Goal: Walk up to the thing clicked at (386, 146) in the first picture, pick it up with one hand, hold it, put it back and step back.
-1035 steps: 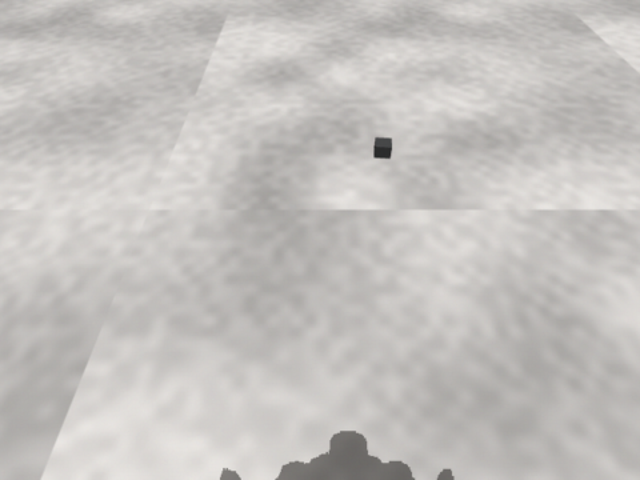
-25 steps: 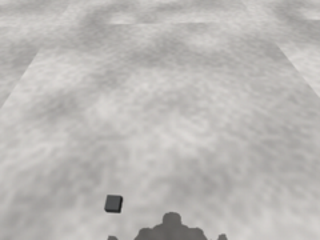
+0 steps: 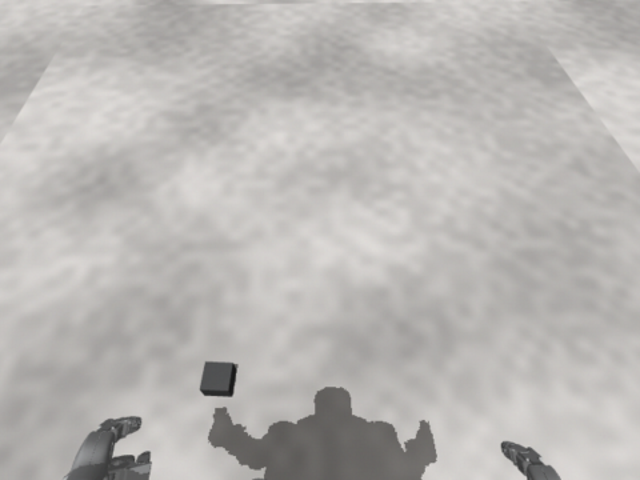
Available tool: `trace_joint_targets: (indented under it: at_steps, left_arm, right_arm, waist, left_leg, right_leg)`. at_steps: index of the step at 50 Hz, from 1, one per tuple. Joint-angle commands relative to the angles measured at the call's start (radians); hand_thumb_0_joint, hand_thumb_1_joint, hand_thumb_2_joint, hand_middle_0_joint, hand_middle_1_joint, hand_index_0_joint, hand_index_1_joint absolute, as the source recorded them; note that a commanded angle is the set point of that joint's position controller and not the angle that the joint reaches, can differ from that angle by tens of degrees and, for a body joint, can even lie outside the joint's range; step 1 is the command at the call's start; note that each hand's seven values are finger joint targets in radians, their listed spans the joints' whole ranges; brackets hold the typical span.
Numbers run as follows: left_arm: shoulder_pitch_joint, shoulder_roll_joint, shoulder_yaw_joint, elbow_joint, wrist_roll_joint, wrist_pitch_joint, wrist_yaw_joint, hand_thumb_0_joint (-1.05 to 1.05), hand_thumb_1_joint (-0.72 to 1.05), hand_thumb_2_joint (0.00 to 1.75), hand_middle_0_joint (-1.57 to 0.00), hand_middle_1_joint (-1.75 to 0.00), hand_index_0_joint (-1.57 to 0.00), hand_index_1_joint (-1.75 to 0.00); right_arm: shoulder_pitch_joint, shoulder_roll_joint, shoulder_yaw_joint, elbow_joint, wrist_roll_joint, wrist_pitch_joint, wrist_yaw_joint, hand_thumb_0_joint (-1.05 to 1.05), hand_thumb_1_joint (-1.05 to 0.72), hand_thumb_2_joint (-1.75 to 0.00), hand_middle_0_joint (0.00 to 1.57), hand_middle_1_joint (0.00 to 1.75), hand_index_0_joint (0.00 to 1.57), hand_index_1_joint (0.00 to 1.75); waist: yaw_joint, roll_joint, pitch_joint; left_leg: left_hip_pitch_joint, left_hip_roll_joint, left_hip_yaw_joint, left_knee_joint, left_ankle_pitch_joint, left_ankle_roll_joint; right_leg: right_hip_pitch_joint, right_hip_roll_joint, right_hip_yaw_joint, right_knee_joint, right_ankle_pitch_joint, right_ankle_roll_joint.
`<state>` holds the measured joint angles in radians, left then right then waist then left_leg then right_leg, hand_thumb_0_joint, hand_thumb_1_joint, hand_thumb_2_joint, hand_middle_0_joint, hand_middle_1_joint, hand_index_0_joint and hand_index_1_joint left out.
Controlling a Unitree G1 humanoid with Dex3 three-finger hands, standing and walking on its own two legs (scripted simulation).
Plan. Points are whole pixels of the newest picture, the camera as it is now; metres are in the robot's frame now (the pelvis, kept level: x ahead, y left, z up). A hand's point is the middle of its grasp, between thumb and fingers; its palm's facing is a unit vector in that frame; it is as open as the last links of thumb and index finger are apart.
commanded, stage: rise first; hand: left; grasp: from above
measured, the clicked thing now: (218, 379) +0.44 +0.30 -0.73
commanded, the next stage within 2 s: none
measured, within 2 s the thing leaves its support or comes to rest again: neither
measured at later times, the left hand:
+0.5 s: hand out of the picture +0.15 +0.27 -0.20, palm faces -0.12 -0.89 -0.44, open 13.2 cm
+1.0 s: hand (144, 475) +0.16 +0.30 -0.29, palm faces -0.32 -0.75 -0.59, open 13.7 cm
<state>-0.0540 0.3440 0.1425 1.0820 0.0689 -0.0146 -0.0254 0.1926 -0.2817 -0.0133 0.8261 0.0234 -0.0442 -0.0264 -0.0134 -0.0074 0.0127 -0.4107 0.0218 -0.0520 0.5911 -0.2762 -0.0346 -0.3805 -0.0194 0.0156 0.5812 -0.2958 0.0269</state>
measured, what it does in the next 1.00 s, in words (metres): lowers itself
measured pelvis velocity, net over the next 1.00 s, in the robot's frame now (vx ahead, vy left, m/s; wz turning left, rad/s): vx -0.02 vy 0.01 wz -0.02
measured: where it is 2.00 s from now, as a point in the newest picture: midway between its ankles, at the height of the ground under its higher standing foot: outside the picture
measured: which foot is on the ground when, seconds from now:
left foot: down 0.00-1.00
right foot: down 0.00-1.00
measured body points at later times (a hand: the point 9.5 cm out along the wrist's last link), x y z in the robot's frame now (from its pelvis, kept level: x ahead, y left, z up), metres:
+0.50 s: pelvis +0.01 +0.01 -0.07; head +0.10 +0.02 +0.37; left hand +0.15 +0.32 -0.17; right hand +0.16 -0.25 -0.16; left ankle +0.01 +0.14 -0.73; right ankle +0.00 -0.14 -0.73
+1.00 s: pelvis -0.02 +0.01 -0.16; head +0.12 +0.03 +0.27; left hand +0.17 +0.34 -0.26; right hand +0.17 -0.25 -0.25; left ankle +0.01 +0.14 -0.73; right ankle +0.00 -0.14 -0.73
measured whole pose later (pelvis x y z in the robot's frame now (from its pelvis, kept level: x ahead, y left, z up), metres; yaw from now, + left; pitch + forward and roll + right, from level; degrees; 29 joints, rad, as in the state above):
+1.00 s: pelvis -0.02 +0.01 -0.16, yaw -1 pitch +27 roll -3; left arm 0.13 0.43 0.18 0.52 0.40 0.08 -0.03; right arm 0.15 -0.27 -0.03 0.54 0.00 -0.18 0.02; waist -0.03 0.01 -0.17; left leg -1.35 0.01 -0.09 1.51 -0.63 -0.04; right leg -1.30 0.00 0.01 1.47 -0.64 0.04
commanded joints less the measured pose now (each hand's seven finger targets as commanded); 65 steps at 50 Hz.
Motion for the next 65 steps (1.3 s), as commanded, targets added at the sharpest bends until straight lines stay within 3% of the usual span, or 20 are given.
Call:
trace_joint_targets:
  at_steps: [1,6,9,11,13,14,17,18,24,25,30,37,40,43,49,54,58,59,61,65]
  left_arm:
    - [0.102,0.213,0.076,-0.138,0.056,0.043,0.0,0.0,-0.03,0.79,-0.27,-0.9,-0.29,-0.87]
    - [0.086,0.197,0.072,-0.259,0.088,0.148,0.01,0.0,-0.37,0.8,-0.31,-0.85,-0.3,-0.86]
    - [0.053,0.188,0.072,-0.36,0.105,0.149,0.013,0.0,-0.37,0.8,-0.29,-0.86,-0.29,-0.86]
    - [0.107,0.205,0.103,-0.403,0.114,0.148,0.017,0.0,-0.36,0.8,-0.31,-0.85,-0.3,-0.86]
    - [0.141,0.199,0.097,-0.48,0.121,0.149,0.016,0.0,-0.39,0.82,-0.28,-0.87,-0.27,-0.88]
    - [0.118,0.173,0.07,-0.556,0.12,0.148,0.011,0.0,-0.39,0.82,-0.28,-0.87,-0.27,-0.88]
    - [0.198,0.199,0.1,-0.595,0.128,0.172,0.016,0.0,-0.43,0.86,-0.27,-0.86,-0.24,-0.89]
    - [0.201,0.186,0.084,-0.665,0.127,0.173,0.012,0.0,-0.43,0.86,-0.27,-0.85,-0.25,-0.88]
    - [0.326,0.183,0.089,-0.714,0.149,0.221,0.007,0.0,-0.47,0.88,-0.24,-0.91,-0.22,-0.92]
    - [0.33,0.2,0.102,-0.746,0.154,0.227,0.009,0.0,-0.47,0.88,-0.22,-0.92,-0.21,-0.93]
    - [0.351,0.177,0.082,-0.812,0.169,0.244,0.006,0.0,-0.48,0.9,-0.21,-0.92,-0.19,-0.93]
    - [0.429,0.186,0.1,-0.822,0.195,0.232,0.011,0.0,-0.49,0.88,-0.21,-0.92,-0.19,-0.93]
    - [0.306,0.222,0.107,-0.877,0.216,0.198,0.016,0.0,-0.5,0.89,-0.23,-0.89,-0.2,-0.92]
    - [0.232,0.233,0.098,-0.784,0.26,0.149,0.019,0.0,-0.48,0.89,-0.22,-0.9,-0.2,-0.92]
    - [0.042,0.318,0.108,-0.639,0.392,-0.001,0.017,0.0,-0.47,0.88,-0.25,-0.86,-0.22,-0.89]
    - [-0.093,0.429,0.158,-0.539,0.509,-0.13,0.029,0.0,-0.43,0.85,-0.27,-0.85,-0.25,-0.87]
    - [-0.183,0.501,0.188,-0.429,0.593,-0.19,0.035,0.0,-0.43,0.87,-0.28,-0.83,-0.25,-0.86]
    - [-0.204,0.493,0.176,-0.402,0.615,-0.203,0.032,0.0,-0.42,0.86,-0.28,-0.83,-0.25,-0.85]
    - [-0.285,0.545,0.185,-0.383,0.662,-0.236,0.033,0.0,-0.41,0.85,-0.28,-0.83,-0.26,-0.85]
    - [-0.422,0.662,0.238,-0.34,0.743,-0.303,0.049,0.0,-0.42,0.86,-0.27,-0.85,-0.26,-0.86]
  right_arm:
    - [0.025,-0.149,-0.075,-0.181,-0.002,-0.029,-0.004,0.0,-0.87,-0.89,0.2,0.3,0.2,0.3]
    - [-0.003,-0.138,-0.074,-0.27,0.003,-0.032,0.011,0.0,-0.91,-0.9,0.2,0.3,0.2,0.3]
    - [0.022,-0.128,-0.08,-0.294,-0.002,-0.052,0.016,0.0,-0.9,-0.9,0.2,0.3,0.2,0.3]
    - [0.029,-0.124,-0.083,-0.315,-0.003,-0.067,0.016,0.0,-0.9,-0.9,0.2,0.3,0.2,0.3]
    - [0.036,-0.113,-0.08,-0.333,-0.002,-0.079,0.01,0.0,-0.9,-0.9,0.2,0.3,0.2,0.3]
    - [0.037,-0.118,-0.088,-0.344,-0.004,-0.085,0.007,0.0,-0.91,-0.9,0.2,0.3,0.2,0.3]
    - [0.042,-0.113,-0.085,-0.35,-0.008,-0.099,0.0,0.0,-0.9,-0.9,0.2,0.3,0.2,0.3]
    - [0.037,-0.114,-0.089,-0.367,-0.01,-0.104,-0.004,0.0,-0.91,-0.9,0.2,0.3,0.2,0.3]
    - [0.043,-0.11,-0.083,-0.376,-0.017,-0.117,-0.006,0.0,-0.93,-0.91,0.2,0.3,0.2,0.3]
    - [0.046,-0.105,-0.082,-0.381,-0.018,-0.117,-0.006,0.0,-0.92,-0.9,0.2,0.3,0.2,0.3]
    - [0.008,-0.103,-0.08,-0.422,-0.019,-0.129,-0.004,0.0,-0.92,-0.91,0.2,0.3,0.2,0.3]
    - [0.014,-0.1,-0.081,-0.424,-0.02,-0.139,0.011,0.0,-0.94,-0.91,0.2,0.3,0.2,0.3]
    - [-0.016,-0.105,-0.08,-0.438,-0.02,-0.152,0.015,0.0,-0.94,-0.91,0.2,0.3,0.2,0.3]
    - [-0.018,-0.111,-0.082,-0.417,-0.019,-0.163,0.022,0.0,-0.92,-0.91,0.2,0.3,0.2,0.3]
    - [-0.046,-0.143,-0.093,-0.361,-0.024,-0.183,0.037,0.0,-0.93,-0.91,0.2,0.3,0.2,0.3]
    - [-0.041,-0.166,-0.099,-0.314,-0.029,-0.176,0.047,0.0,-0.94,-0.91,0.2,0.3,0.2,0.3]
    - [-0.028,-0.178,-0.104,-0.273,-0.038,-0.146,0.059,0.0,-0.95,-0.91,0.2,0.3,0.2,0.3]
    - [-0.021,-0.181,-0.107,-0.269,-0.041,-0.137,0.065,0.0,-0.94,-0.91,0.2,0.3,0.2,0.3]
    - [-0.009,-0.186,-0.11,-0.245,-0.049,-0.122,0.07,0.0,-0.95,-0.91,0.2,0.3,0.2,0.3]
    - [0.003,-0.2,-0.11,-0.216,-0.062,-0.091,0.084,0.0,-0.96,-0.92,0.2,0.3,0.2,0.3]
  waist:
    - [0.047,0.071,-0.255]
    - [0.021,0.021,-0.203]
    - [0.001,0.039,-0.234]
    - [0.005,0.045,-0.261]
    - [-0.002,0.067,-0.313]
    - [-0.02,0.067,-0.326]
    - [-0.013,0.071,-0.334]
    - [-0.017,0.076,-0.361]
    - [-0.021,0.082,-0.392]
    - [-0.013,0.085,-0.397]
    - [-0.02,0.098,-0.388]
    - [-0.01,0.098,-0.428]
    - [-0.021,0.118,-0.425]
    - [-0.045,0.081,-0.391]
    - [-0.026,0.104,-0.485]
    - [0.009,0.126,-0.629]
    - [0.026,0.117,-0.7]
    - [0.019,0.092,-0.713]
    - [0.015,0.078,-0.739]
    - [0.027,0.074,-0.794]
  left_leg:
    - [0.026,-0.049,0.073,0.006,0.176,0.023]
    - [-0.096,-0.035,0.064,0.089,0.078,0.029]
    - [-0.152,-0.026,0.057,0.171,0.049,0.03]
    - [-0.186,-0.023,0.051,0.213,0.03,0.032]
    - [-0.187,-0.019,0.053,0.25,0.061,0.032]
    - [-0.189,-0.015,0.045,0.264,0.074,0.032]
    - [-0.227,-0.008,0.039,0.3,0.062,0.031]
    - [-0.225,-0.006,0.04,0.321,0.096,0.032]
    - [-0.279,-0.001,0.027,0.404,0.183,0.034]
    - [-0.29,-0.004,0.036,0.418,0.167,0.037]
    - [-0.35,-0.002,0.025,0.45,0.107,0.034]
    - [-0.427,-0.008,0.017,0.531,0.091,0.036]
    - [-0.489,-0.008,0.008,0.567,0.01,0.035]
    - [-0.61,-0.017,0.012,0.639,-0.113,0.044]
    - [-0.762,-0.02,0.011,0.792,-0.169,0.042]
    - [-0.853,-0.024,0.014,0.944,-0.105,0.044]
    - [-0.936,-0.027,0.024,1.069,-0.05,0.05]
    - [-0.965,-0.027,0.021,1.091,-0.057,0.052]
    - [-1.015,-0.026,0.027,1.158,-0.072,0.06]
    - [-1.094,-0.025,0.028,1.249,-0.118,0.062]
  right_leg:
    - [0.044,0.029,-0.04,0.008,0.173,-0.043]
    - [-0.085,0.037,-0.047,0.068,0.061,-0.039]
    - [-0.178,0.04,-0.046,0.161,0.035,-0.038]
    - [-0.216,0.038,-0.044,0.21,0.017,-0.039]
    - [-0.243,0.037,-0.04,0.251,0.047,-0.039]
    - [-0.259,0.037,-0.041,0.265,0.062,-0.039]
    - [-0.295,0.039,-0.044,0.306,0.045,-0.039]
    - [-0.299,0.038,-0.046,0.321,0.074,-0.038]
    - [-0.352,0.036,-0.055,0.401,0.125,-0.039]
    - [-0.358,0.033,-0.048,0.402,0.128,-0.038]
    - [-0.432,0.037,-0.057,0.448,0.06,-0.042]
    - [-0.518,0.041,-0.061,0.533,0.038,-0.045]
    - [-0.595,0.04,-0.055,0.581,-0.018,-0.047]
    - [-0.69,0.038,-0.047,0.635,-0.105,-0.046]
    - [-0.879,0.041,-0.037,0.811,-0.161,-0.052]
    - [-1.001,0.045,-0.04,0.963,-0.119,-0.053]
    - [-1.065,0.05,-0.051,1.062,-0.085,-0.052]
    - [-1.086,0.053,-0.056,1.081,-0.09,-0.052]
    - [-1.11,0.055,-0.056,1.113,-0.09,-0.048]
    - [-1.174,0.061,-0.066,1.191,-0.131,-0.046]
